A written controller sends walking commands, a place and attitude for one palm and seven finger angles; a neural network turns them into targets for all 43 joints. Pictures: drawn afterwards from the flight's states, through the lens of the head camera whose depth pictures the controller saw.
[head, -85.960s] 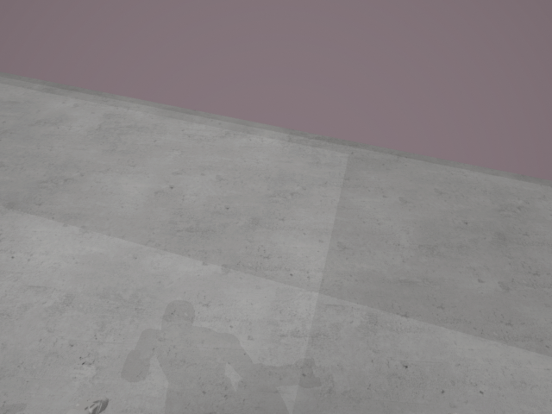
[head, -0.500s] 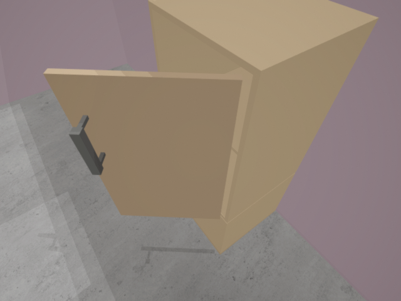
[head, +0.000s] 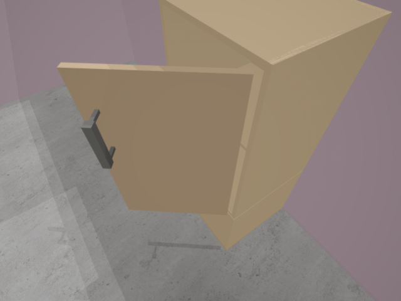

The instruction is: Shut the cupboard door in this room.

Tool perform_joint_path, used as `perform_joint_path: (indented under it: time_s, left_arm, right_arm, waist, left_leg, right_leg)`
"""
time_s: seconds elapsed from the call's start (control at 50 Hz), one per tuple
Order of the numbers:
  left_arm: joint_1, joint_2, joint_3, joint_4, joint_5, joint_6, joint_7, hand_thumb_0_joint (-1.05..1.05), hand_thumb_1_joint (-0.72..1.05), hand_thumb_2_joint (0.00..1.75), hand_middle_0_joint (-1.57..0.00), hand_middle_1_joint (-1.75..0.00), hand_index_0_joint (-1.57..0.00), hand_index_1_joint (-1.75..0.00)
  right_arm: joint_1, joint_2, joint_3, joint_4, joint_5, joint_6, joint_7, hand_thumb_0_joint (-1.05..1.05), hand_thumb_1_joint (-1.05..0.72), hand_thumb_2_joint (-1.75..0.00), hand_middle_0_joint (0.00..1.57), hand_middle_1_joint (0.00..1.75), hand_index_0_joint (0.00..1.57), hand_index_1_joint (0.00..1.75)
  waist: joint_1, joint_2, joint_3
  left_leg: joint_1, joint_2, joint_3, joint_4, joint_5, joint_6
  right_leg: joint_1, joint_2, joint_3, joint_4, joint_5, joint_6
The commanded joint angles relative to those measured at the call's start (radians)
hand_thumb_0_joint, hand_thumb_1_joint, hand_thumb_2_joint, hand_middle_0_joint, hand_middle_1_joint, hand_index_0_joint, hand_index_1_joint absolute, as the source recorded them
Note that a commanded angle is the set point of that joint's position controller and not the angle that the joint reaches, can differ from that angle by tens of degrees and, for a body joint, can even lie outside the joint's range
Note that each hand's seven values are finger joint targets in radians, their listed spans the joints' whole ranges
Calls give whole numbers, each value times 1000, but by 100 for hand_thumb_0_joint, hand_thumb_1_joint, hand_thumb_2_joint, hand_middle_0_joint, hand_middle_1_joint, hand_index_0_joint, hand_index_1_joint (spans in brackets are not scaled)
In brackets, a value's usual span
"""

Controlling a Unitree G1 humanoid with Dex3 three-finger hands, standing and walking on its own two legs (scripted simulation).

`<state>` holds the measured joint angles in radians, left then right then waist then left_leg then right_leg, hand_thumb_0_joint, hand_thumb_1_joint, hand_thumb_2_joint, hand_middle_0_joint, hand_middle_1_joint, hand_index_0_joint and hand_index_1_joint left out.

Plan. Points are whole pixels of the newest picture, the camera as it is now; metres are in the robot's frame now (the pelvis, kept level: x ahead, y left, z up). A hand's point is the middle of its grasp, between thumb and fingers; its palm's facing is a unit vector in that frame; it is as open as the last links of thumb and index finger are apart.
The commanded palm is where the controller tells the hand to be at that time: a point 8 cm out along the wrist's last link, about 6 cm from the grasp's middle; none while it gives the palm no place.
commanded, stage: shuffle to correct the standing spot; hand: left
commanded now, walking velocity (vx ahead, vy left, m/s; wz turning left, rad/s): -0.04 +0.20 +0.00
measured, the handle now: (101, 140) +0.43 +0.27 +0.05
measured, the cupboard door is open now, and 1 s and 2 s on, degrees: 51 51 51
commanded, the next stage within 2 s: come to a stop and stand still in 0.10 s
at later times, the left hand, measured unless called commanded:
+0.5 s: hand out of the picture -0.01 +0.31 -0.18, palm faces +0.06 -0.98 -0.21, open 7.4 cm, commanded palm none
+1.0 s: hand out of the picture +0.03 +0.22 -0.17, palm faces +0.04 -0.97 -0.22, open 7.2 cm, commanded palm none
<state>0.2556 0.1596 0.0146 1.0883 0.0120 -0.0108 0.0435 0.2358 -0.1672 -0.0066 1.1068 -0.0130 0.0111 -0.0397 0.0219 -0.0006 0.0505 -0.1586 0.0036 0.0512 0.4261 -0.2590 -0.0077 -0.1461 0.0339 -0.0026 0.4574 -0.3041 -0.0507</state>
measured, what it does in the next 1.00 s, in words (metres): steps on the spot: left foot, then right foot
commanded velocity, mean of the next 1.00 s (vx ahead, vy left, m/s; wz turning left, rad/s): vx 0.01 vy -0.07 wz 0.00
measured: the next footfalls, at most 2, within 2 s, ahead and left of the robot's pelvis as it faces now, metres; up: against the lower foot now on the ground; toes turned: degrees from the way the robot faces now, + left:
left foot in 0.30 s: +0.00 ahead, +0.18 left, +0.00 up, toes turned +4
right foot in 0.82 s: -0.03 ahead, -0.06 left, +0.00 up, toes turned -2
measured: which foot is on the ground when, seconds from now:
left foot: down 0.00-0.02, up 0.04-0.28, down 0.30-1.00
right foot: down 0.00-0.30, up 0.32-0.80, down 0.82-1.00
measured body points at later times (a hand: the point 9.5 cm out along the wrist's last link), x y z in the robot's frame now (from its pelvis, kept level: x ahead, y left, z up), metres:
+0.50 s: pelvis -0.02 +0.11 +0.00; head +0.01 +0.14 +0.45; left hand -0.01 +0.36 -0.17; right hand +0.01 -0.12 -0.14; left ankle -0.02 +0.21 -0.74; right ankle -0.08 -0.02 -0.67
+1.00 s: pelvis -0.03 +0.04 +0.00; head -0.02 +0.02 +0.45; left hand +0.03 +0.27 -0.15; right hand -0.05 -0.19 -0.17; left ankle -0.04 +0.18 -0.74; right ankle -0.07 -0.05 -0.74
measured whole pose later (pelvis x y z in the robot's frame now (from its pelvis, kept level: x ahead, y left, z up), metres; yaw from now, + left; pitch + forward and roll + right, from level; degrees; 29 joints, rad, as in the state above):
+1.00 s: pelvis -0.03 +0.04 +0.00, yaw +1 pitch +0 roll +0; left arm 0.19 0.15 0.03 1.04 0.01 0.00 0.02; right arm 0.31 -0.15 -0.03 1.11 -0.02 0.03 -0.04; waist -0.03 0.03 0.02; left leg -0.26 0.06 0.02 0.56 -0.29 -0.03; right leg -0.16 0.02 -0.06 0.48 -0.32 -0.05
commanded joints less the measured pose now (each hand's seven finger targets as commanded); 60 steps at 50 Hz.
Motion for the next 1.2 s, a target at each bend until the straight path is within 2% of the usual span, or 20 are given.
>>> perform_joint_path:
  time_s: [0.0, 0.06, 0.12, 0.22, 0.24, 0.26, 0.28, 0.32, 0.38, 0.58, 0.68, 0.76, 0.78, 0.8, 0.82, 0.84, 0.86, 0.96, 1.08, 1.18]
  left_arm:
    - [90, 182, 48, -37, 7, -1, 20, 0, 90, 90, -20, -30, -20, -30]
    - [109, 199, 65, -52, 18, 8, 26, 0, 90, 90, -20, -30, -20, -30]
    - [75, 218, 82, -83, 26, 11, 28, 0, 90, 90, -20, -30, -20, -30]
    - [-18, 230, 85, -132, 27, 21, 11, 0, 90, 90, -20, -30, -20, -30]
    - [-17, 199, 76, -138, 23, 28, 9, 0, 90, 90, -20, -30, -20, -30]
    - [14, 136, 60, -139, 18, 35, 5, 0, 90, 90, -20, -30, -20, -30]
    - [60, 77, 50, -132, 9, 40, 5, 0, 90, 90, -20, -30, -20, -30]
    - [62, 64, 45, -129, 11, 40, 3, 0, 90, 90, -20, -30, -20, -30]
    - [71, 82, 52, -85, 18, 41, -19, 0, 90, 90, -20, -30, -20, -30]
    - [-14, 79, 58, -150, 17, 62, -42, 0, 90, 90, -20, -30, -20, -30]
    - [-33, 58, 49, -150, 5, 52, -40, 0, 90, 90, -20, -30, -20, -30]
    - [42, 75, 50, -106, 3, 28, -32, 0, 90, 90, -20, -30, -20, -30]
    - [60, 107, 53, -94, 7, 19, -24, 0, 90, 90, -20, -30, -20, -30]
    - [56, 160, 56, -86, 11, 11, -18, 0, 90, 90, -20, -30, -20, -30]
    - [36, 177, 51, -93, 9, 7, -17, 0, 90, 90, -20, -30, -20, -30]
    - [-4, 169, 46, -97, 11, 5, -16, 0, 90, 90, -20, -30, -20, -30]
    - [-33, 152, 48, -100, 12, 1, -14, 0, 90, 90, -20, -30, -20, -30]
    - [-21, 88, 24, -63, -1, -9, -12, 0, 90, 90, -20, -30, -20, -30]
    - [37, 81, 23, -19, -5, -10, -7, 0, 90, 90, -20, -30, -20, -30]
    - [61, 85, 16, 3, -2, -13, -5, 0, 90, 90, -20, -30, -20, -30]
  right_arm:
    - [41, -82, -34, -72, -3, 12, 3, 0, -90, -90, 20, 30, 20, 30]
    - [-7, -91, -48, -113, -5, 24, 8, 0, -90, -90, 20, 30, 20, 30]
    - [-20, -90, -58, -146, -2, 29, 21, 0, -90, -90, 20, 30, 20, 30]
    - [85, -46, -54, -134, 6, 5, 31, 0, -90, -90, 20, 30, 20, 30]
    - [133, -61, -50, -116, 6, -7, 29, 0, -90, -90, 20, 30, 20, 30]
    - [155, -115, -59, -107, -2, -19, 23, 0, -90, -90, 20, 30, 20, 30]
    - [145, -173, -68, -122, -11, -23, 19, 0, -90, -90, 20, 30, 20, 30]
    - [81, -175, -58, -145, -25, -23, 10, 0, -90, -90, 20, 30, 20, 30]
    - [12, -141, -45, -148, -28, -23, 1, 0, -90, -90, 20, 30, 20, 30]
    - [162, -173, -62, -81, -29, -28, -26, 0, -90, -90, 20, 30, 20, 30]
    - [134, -180, -68, -83, -30, -18, -16, 0, -90, -90, 20, 30, 20, 30]
    - [114, -151, -65, -75, -15, -14, -4, 0, -90, -90, 20, 30, 20, 30]
    - [114, -112, -60, -75, -7, -15, 2, 0, -90, -90, 20, 30, 20, 30]
    - [103, -50, -43, -89, 0, -13, 5, 0, -90, -90, 20, 30, 20, 30]
    - [70, -22, -34, -102, -7, -5, 7, 0, -90, -90, 20, 30, 20, 30]
    - [72, -25, -35, -94, -11, 2, 9, 0, -90, -90, 20, 30, 20, 30]
    - [78, -28, -35, -80, -16, 8, 9, 0, -90, -90, 20, 30, 20, 30]
    - [133, -9, -21, -8, -8, -5, 4, 0, -90, -90, 20, 30, 20, 30]
    - [93, -31, -12, 25, -6, -25, -7, 0, -90, -90, 20, 30, 20, 30]
    - [74, -32, -12, 23, -1, -17, -8, 0, -90, -90, 20, 30, 20, 30]
  waist:
    - [16, -137, -7]
    - [43, -165, 37]
    - [30, -146, 39]
    - [-35, -163, -37]
    - [-50, -100, -63]
    - [-48, 103, -82]
    - [-36, 304, -89]
    - [-22, 148, -8]
    - [-11, 108, 46]
    - [-65, 134, -64]
    - [-62, 226, -76]
    - [-15, 145, -107]
    - [-6, 59, -111]
    - [-11, -136, -85]
    - [-6, -173, -42]
    - [-16, -163, -28]
    - [-22, -243, 10]
    - [-46, -114, 29]
    - [-16, 54, -11]
    - [-23, -31, -9]
  left_leg:
    - [-141, 28, -6, 128, -50, -16]
    - [-260, 24, -49, 350, -225, -17]
    - [-290, 27, -82, 453, -244, -20]
    - [21, -29, 16, 86, 52, -30]
    - [102, -5, 4, 6, 136, -25]
    - [134, 104, -103, -57, 177, -4]
    - [37, 270, -319, -152, 197, 68]
    - [-133, 357, -435, -232, 20, 172]
    - [-151, 294, -349, -234, -77, 158]
    - [108, 308, -259, -114, 523, 176]
    - [37, 267, -234, -101, 438, 160]
    - [-81, 178, -175, -30, 225, 81]
    - [-153, 133, -124, 32, 111, 37]
    - [-248, 56, -31, 107, -71, -9]
    - [-231, 38, -15, 149, -192, -19]
    - [-197, 44, -27, 195, -193, -17]
    - [-197, 57, -37, 218, -178, -12]
    - [-43, 58, -18, 66, 63, -20]
    - [31, 118, -43, -15, 333, -4]
    - [41, 104, -26, -38, 215, -14]
  right_leg:
    - [59, -346, 288, -74, 628, -110]
    - [34, -423, 350, -110, 622, -195]
    - [-2, -421, 307, -92, 604, -196]
    - [-171, -275, 142, 27, 356, -55]
    - [-200, -202, 95, 101, 213, -20]
    - [-254, -117, 34, 222, -49, 21]
    - [-264, -39, -21, 358, -309, 66]
    - [-238, -55, 50, 501, -283, 43]
    - [-279, -71, 64, 577, -146, 45]
    - [-330, -54, 29, 493, -164, 77]
    - [-188, -47, -22, 261, -163, 67]
    - [45, -42, -50, -79, 85, 59]
    - [124, -115, 18, -138, 134, 47]
    - [126, -258, 167, -174, 161, -1]
    - [16, -341, 223, -215, 183, -57]
    - [-49, -329, 198, -218, 137, -85]
    - [-89, -289, 183, -222, 123, -85]
    - [-105, -204, 75, -119, 311, -51]
    - [-18, -146, 41, -85, 405, 27]
    - [-5, -151, 59, -130, 415, 37]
